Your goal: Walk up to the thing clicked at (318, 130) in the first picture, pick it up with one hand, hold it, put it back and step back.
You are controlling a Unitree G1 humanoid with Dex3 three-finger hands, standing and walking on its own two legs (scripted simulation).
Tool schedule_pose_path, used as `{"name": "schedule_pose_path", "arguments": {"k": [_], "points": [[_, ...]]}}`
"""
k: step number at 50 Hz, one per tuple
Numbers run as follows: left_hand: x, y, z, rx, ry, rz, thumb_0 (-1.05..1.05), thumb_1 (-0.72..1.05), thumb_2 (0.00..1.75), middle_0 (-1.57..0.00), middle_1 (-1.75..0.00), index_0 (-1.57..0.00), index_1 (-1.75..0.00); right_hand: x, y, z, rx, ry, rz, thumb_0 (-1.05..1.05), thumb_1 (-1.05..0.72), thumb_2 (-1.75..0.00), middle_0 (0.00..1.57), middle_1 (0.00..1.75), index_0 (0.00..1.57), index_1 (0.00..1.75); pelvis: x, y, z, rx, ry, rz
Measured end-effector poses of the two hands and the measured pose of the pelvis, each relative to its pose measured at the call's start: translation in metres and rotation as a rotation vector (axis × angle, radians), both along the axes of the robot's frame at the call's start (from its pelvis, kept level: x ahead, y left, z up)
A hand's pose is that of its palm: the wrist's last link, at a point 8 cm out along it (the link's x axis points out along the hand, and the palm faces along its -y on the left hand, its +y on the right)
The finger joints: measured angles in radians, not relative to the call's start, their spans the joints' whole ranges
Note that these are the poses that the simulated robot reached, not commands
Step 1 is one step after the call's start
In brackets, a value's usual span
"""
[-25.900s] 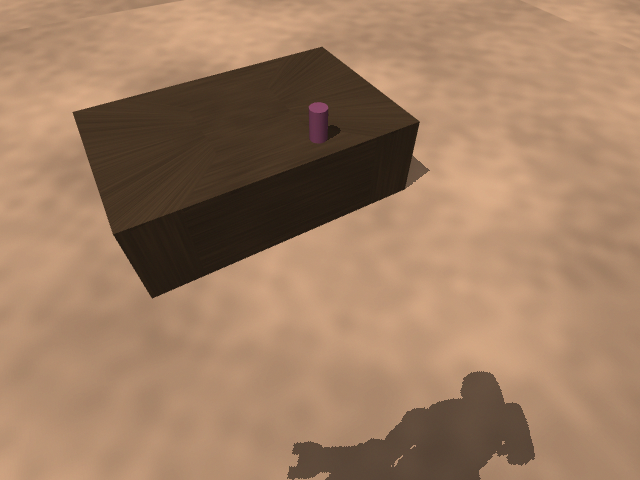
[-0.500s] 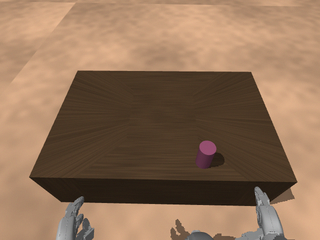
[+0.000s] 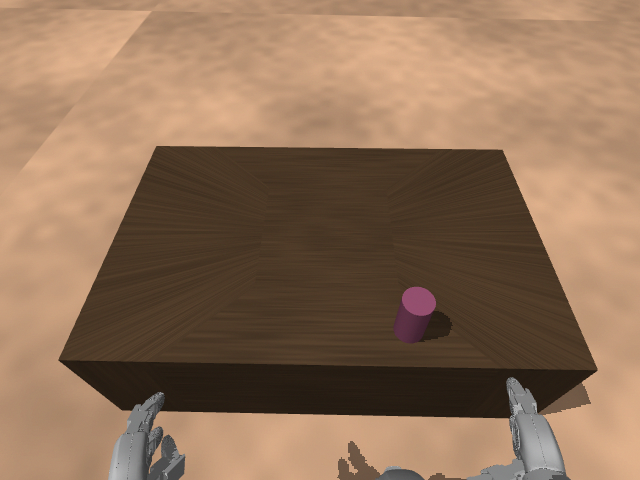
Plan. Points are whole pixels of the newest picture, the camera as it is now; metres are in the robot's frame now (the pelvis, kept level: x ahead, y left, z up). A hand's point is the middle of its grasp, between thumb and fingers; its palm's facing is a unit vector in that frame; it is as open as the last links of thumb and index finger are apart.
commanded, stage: home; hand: right
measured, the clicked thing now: (413, 316) +0.48 -0.20 -0.30
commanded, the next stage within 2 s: stand in 0.06 s
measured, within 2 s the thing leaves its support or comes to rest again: neither
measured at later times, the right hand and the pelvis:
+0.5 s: hand out of the picture +0.11 -0.25 -0.11, palm faces -0.03 +0.93 -0.37, open 11.9 cm; pelvis -0.01 -0.01 +0.02, yaw +0 degrees
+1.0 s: hand out of the picture +0.03 -0.26 -0.11, palm faces -0.03 +0.94 -0.35, open 7.4 cm; pelvis -0.02 -0.01 +0.05, yaw +0 degrees
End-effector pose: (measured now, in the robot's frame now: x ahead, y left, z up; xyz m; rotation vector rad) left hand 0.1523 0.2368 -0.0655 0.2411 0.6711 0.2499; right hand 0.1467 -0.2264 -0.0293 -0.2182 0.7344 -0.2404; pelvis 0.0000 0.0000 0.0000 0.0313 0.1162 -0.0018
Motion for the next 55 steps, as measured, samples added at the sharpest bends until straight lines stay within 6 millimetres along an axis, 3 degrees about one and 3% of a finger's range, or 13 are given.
{"name": "schedule_pose_path", "arguments": {"k": [11, 15, 21, 26, 31, 36, 46, 55], "points": [[-0.006, 0.0, -0.001, 0.0, 0.007, 0.0, 0.01, 0.9, 0.9, -0.21, -0.3, -0.2, -0.3, -0.007, -0.001, -0.001, -0.001, 0.009, -0.001, -0.01, 0.52, -0.07, 0.07, 0.06, 0.07, 0.06, -0.005, -0.001, 0.0, 0.0, -0.002, 0.001], [-0.014, 0.006, -0.014, 0.047, 0.155, -0.136, 0.0, 0.9, 0.9, -0.21, -0.3, -0.2, -0.3, -0.009, -0.016, -0.02, -0.062, 0.053, 0.122, -0.01, 0.43, -0.16, 0.12, 0.14, 0.11, 0.14, -0.01, -0.001, 0.004, -0.02, -0.057, 0.0], [-0.041, 0.032, -0.017, 0.038, 0.303, -0.102, 0.01, 0.9, 0.9, -0.21, -0.3, -0.2, -0.3, -0.033, -0.052, -0.041, -0.073, 0.197, 0.117, -0.01, 0.1, -0.48, 0.17, 0.24, 0.17, 0.24, -0.009, -0.005, 0.011, -0.035, -0.093, 0.003], [-0.067, 0.047, -0.015, 0.045, 0.397, -0.039, 0.01, 0.9, 0.9, -0.21, -0.3, -0.2, -0.3, -0.056, -0.07, -0.048, -0.076, 0.293, 0.077, -0.01, -0.25, -0.71, 0.19, 0.28, 0.19, 0.28, -0.005, -0.01, 0.018, -0.031, -0.111, 0.005], [-0.086, 0.048, -0.014, 0.036, 0.463, -0.001, 0.0, 0.9, 0.9, -0.2, -0.3, -0.2, -0.3, -0.075, -0.078, -0.051, -0.068, 0.366, 0.043, 0.0, -0.59, -0.83, 0.2, 0.29, 0.2, 0.29, -0.004, -0.013, 0.025, -0.027, -0.132, 0.008], [-0.094, 0.04, -0.013, 0.007, 0.493, 0.009, 0.0, 0.9, 0.9, -0.2, -0.3, -0.2, -0.3, -0.09, -0.078, -0.05, -0.054, 0.418, 0.022, 0.0, -0.78, -0.88, 0.2, 0.3, 0.2, 0.3, -0.006, -0.014, 0.034, -0.028, -0.151, 0.008], [-0.102, 0.034, -0.01, -0.038, 0.52, 0.013, 0.0, 0.9, 0.9, -0.21, -0.3, -0.2, -0.3, -0.114, -0.072, -0.042, -0.042, 0.489, 0.009, 0.0, -0.89, -0.9, 0.2, 0.3, 0.2, 0.3, -0.013, -0.013, 0.048, -0.031, -0.18, 0.008], [-0.119, 0.043, -0.006, -0.029, 0.564, 0.034, 0.0, 0.9, 0.9, -0.21, -0.3, -0.2, -0.3, -0.121, -0.075, -0.04, -0.04, 0.515, 0.001, 0.0, -0.9, -0.9, 0.2, 0.3, 0.2, 0.3, -0.019, -0.011, 0.052, -0.031, -0.19, 0.007]]}}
